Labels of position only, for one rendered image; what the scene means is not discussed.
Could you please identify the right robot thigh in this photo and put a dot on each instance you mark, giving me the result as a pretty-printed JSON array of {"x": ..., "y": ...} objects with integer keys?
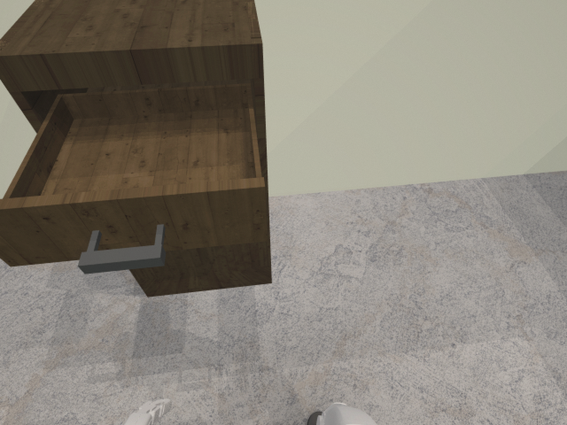
[{"x": 344, "y": 415}]

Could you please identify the handle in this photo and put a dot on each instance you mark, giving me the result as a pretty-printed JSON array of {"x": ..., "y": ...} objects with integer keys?
[{"x": 94, "y": 261}]

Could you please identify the right robot shin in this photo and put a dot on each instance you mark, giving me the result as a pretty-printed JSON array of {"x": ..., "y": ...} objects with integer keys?
[{"x": 335, "y": 404}]

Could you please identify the robot left hand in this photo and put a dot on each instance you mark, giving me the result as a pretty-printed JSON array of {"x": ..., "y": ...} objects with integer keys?
[{"x": 149, "y": 413}]

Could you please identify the cabinet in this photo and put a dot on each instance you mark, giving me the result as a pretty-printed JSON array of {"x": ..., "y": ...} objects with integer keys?
[{"x": 82, "y": 46}]

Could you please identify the drawer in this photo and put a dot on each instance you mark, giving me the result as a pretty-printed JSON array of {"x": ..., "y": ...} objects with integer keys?
[{"x": 123, "y": 162}]

